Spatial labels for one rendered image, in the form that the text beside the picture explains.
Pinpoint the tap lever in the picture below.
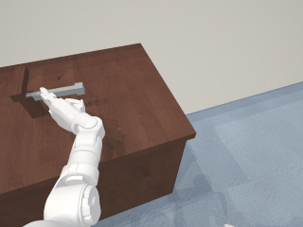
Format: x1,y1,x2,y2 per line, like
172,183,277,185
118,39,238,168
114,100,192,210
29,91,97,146
26,82,85,101

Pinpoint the robot left forearm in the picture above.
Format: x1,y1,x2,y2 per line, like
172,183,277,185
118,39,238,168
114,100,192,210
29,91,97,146
44,113,105,219

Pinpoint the left robot hand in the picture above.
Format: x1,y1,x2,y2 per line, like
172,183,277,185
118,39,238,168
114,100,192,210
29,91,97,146
40,87,85,132

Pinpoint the robot left upper arm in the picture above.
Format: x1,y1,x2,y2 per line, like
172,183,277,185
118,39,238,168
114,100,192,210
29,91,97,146
23,183,101,227

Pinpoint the counter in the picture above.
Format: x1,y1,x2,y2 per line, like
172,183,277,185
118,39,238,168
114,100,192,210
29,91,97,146
0,43,197,227

